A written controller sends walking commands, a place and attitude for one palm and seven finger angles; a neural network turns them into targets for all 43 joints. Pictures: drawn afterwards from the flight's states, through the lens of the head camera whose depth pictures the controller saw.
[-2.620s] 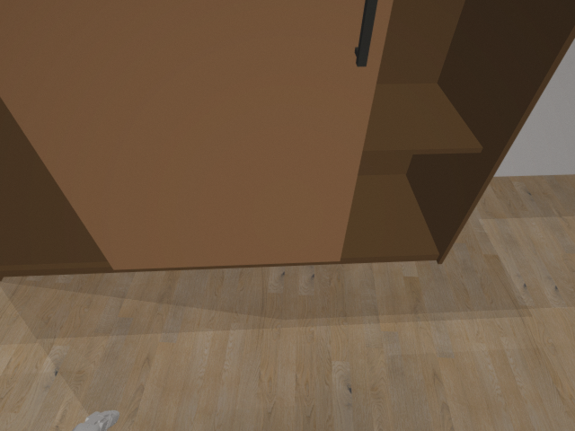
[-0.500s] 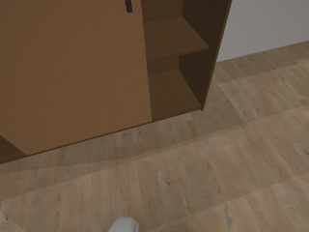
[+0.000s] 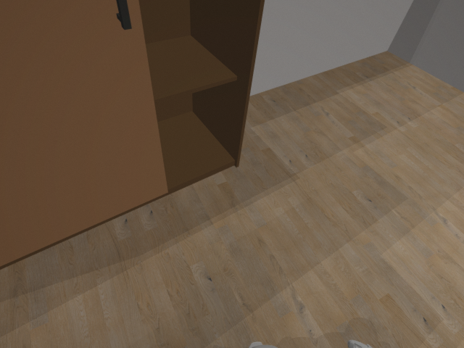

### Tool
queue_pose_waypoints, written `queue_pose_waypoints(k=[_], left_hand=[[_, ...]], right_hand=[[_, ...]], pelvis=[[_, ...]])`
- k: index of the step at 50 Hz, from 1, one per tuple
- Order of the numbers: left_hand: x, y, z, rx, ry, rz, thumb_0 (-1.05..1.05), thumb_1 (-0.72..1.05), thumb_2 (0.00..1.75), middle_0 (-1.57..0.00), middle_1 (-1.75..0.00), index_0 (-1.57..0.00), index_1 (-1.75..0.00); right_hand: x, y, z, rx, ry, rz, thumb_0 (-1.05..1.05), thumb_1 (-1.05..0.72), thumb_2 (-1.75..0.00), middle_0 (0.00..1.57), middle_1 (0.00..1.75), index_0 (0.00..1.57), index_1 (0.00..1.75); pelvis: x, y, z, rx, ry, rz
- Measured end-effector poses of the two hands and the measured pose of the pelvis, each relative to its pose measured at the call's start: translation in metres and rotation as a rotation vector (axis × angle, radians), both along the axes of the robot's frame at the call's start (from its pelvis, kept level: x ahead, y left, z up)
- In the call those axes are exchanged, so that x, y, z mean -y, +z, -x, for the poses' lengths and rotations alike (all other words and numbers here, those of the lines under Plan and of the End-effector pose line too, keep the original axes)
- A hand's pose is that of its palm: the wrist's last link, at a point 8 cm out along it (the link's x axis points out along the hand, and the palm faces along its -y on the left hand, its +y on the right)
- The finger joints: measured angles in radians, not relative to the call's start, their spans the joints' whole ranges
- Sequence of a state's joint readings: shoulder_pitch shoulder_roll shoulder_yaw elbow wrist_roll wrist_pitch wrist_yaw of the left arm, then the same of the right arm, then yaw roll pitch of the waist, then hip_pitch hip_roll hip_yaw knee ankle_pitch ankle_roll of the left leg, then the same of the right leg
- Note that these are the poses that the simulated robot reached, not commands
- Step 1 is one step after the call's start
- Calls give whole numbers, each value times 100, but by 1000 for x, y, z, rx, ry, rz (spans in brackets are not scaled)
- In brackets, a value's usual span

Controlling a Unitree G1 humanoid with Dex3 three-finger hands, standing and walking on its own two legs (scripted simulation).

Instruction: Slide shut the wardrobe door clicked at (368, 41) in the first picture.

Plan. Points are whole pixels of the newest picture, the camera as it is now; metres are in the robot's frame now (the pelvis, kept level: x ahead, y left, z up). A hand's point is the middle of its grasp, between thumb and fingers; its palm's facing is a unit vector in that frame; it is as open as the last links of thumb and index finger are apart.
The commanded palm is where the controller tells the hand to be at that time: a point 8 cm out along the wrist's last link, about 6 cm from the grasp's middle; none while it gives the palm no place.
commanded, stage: walk to a spot facing it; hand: left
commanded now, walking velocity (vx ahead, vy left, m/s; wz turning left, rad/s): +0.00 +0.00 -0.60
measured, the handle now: out of the picture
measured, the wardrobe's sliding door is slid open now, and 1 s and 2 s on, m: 0.43 0.43 0.43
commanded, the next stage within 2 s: turn to face it in 1.30 s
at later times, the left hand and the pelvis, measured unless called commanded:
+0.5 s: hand (180, 334) +0.17 +0.11 -0.15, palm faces -0.28 -0.93 -0.23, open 7.4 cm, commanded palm none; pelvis +0.01 -0.05 -0.01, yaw -18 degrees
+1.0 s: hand (191, 277) +0.29 +0.11 -0.19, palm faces -0.46 -0.87 -0.18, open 7.4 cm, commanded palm none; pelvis +0.20 -0.07 -0.01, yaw -35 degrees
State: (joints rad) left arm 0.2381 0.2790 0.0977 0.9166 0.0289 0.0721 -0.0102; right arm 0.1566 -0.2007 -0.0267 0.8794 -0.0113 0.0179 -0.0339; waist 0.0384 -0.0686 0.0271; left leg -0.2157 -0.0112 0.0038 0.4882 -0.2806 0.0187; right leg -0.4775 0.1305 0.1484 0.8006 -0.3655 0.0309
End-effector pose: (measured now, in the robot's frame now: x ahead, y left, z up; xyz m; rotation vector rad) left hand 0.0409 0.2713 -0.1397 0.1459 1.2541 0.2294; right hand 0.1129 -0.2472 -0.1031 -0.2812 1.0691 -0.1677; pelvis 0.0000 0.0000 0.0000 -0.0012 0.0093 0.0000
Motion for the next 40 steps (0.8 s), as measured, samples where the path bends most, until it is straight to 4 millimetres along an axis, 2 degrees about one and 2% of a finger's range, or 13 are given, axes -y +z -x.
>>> queue_pose_waypoints(k=[5,10,14,20,23,26,29,35,40], left_hand=[[-9,5,-18,15,-73,10,0,90,90,-20,-29,-20,-30],[1,5,-37,-16,-162,18,0,91,90,-20,-29,-20,-30],[27,5,-63,-16,-256,25,1,91,90,-19,-29,-20,-30],[86,8,-116,64,-413,20,1,90,90,-20,-29,-20,-30],[108,13,-132,133,-427,16,0,90,90,-20,-29,-20,-30],[119,20,-133,137,-421,12,0,90,90,-20,-29,-21,-30],[123,20,-127,75,-438,8,0,90,90,-20,-29,-21,-30],[119,11,-116,-80,-444,13,0,90,90,-20,-30,-21,-30],[107,-5,-129,-188,-416,17,0,90,90,-20,-30,-21,-30]], right_hand=[[-2,3,46,-57,-82,8,0,-91,-90,21,30,21,30],[-1,-4,89,-90,-186,-14,0,-90,-90,21,30,21,30],[5,-15,129,-144,-275,-46,0,-90,-90,21,30,21,30],[29,-44,193,-239,-417,-97,0,-90,-90,21,30,21,30],[40,-50,207,-308,-441,-114,0,-91,-90,21,30,21,30],[52,-41,192,-288,-453,-120,1,-91,-90,20,30,20,30],[66,-32,159,-199,-467,-114,1,-91,-90,20,30,20,30],[85,-19,75,-39,-464,-101,1,-91,-90,20,30,20,30],[88,-15,-5,39,-429,-85,1,-91,-90,20,30,20,30]], pelvis=[[-7,6,3,15,-71,21],[-7,5,6,19,-146,23],[2,3,9,15,-207,20],[30,-12,3,-2,-290,11],[43,-13,-5,8,-295,20],[54,-4,-18,18,-330,3],[62,2,-33,23,-365,-7],[68,4,-72,22,-425,2],[67,-4,-119,18,-461,16]])
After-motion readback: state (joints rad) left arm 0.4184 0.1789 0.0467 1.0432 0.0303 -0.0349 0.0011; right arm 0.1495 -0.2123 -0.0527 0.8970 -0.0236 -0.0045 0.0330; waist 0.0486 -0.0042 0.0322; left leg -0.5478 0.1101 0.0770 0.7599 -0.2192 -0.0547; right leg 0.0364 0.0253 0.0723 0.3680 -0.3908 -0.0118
